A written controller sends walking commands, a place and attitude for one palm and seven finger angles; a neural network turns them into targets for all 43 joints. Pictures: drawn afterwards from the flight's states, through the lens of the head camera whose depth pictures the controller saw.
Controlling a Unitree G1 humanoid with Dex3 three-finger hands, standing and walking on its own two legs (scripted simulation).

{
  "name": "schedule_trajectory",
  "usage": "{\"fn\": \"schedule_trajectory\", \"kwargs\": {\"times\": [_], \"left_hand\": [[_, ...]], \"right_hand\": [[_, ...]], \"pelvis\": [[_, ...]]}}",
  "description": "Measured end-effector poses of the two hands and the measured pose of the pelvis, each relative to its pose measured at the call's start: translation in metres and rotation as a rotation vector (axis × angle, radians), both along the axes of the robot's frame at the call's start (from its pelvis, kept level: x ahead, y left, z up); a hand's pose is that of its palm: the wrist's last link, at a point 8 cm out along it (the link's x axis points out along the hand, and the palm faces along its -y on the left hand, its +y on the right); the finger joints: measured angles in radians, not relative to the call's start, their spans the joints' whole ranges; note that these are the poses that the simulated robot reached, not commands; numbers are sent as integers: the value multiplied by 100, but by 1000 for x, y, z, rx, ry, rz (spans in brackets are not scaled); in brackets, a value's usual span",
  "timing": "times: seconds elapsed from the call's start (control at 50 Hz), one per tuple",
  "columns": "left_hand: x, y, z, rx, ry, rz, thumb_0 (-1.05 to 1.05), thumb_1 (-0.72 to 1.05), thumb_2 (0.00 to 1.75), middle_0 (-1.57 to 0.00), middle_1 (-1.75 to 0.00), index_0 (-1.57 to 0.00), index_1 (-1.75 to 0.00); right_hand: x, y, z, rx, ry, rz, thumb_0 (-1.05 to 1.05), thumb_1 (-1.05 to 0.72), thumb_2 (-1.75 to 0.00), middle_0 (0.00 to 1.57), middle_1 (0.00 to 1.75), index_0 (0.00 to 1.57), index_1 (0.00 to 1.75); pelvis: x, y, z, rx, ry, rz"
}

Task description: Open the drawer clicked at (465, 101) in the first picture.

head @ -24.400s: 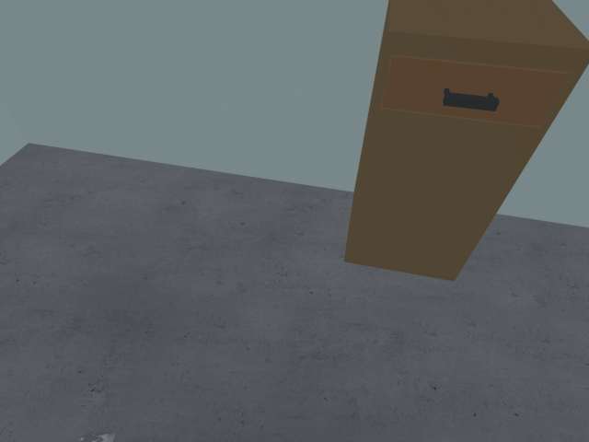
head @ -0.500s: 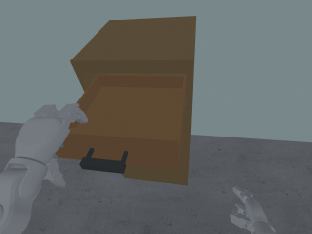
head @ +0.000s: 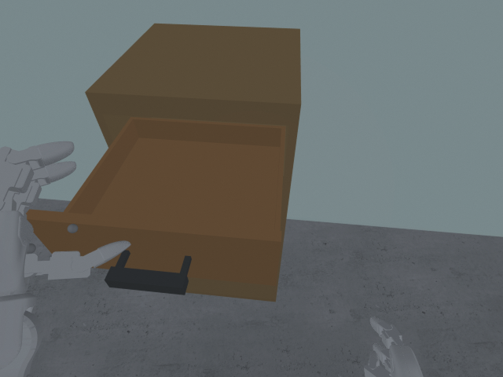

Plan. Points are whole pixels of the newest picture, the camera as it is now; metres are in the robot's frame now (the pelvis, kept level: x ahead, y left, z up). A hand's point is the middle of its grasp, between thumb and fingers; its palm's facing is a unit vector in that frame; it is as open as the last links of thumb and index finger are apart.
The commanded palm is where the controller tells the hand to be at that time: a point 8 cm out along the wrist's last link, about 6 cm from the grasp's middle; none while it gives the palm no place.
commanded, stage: draw the hand back to the body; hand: left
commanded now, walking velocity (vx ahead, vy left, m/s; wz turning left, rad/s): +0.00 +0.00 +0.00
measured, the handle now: (151, 269) +0.26 +0.20 +0.03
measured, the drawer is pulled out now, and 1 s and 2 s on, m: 0.30 0.30 0.30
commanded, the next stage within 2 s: step back with the hand held close in 0.58 s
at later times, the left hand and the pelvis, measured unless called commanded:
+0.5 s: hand (40, 241) +0.19 +0.25 +0.21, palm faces +0.50 -0.79 -0.37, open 7.9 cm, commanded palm +0.13 +0.29 +0.22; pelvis +0.00 +0.01 +0.00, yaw +1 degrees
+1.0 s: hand (34, 273) +0.16 +0.24 +0.20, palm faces +0.39 -0.75 -0.53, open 7.4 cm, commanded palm +0.09 +0.29 +0.22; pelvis -0.03 +0.01 -0.01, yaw +2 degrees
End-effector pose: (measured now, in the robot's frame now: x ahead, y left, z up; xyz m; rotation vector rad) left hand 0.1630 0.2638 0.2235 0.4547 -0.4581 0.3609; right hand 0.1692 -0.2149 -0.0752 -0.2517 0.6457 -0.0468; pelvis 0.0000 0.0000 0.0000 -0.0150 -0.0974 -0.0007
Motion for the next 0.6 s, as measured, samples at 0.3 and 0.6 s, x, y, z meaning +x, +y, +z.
{"fn": "schedule_trajectory", "kwargs": {"times": [0.3,0.6], "left_hand": [[-11,20,1,43,55,71,0,44,71,-24,-59,-24,-58],[-23,19,1,13,41,102,1,84,87,-21,-33,-21,-33]], "right_hand": [[26,14,7,26,-49,15,1,-91,-90,20,30,20,30],[22,21,6,40,-57,46,1,-91,-90,20,30,20,30]], "pelvis": [[6,7,0,-3,16,2],[-1,3,-1,1,2,12]]}}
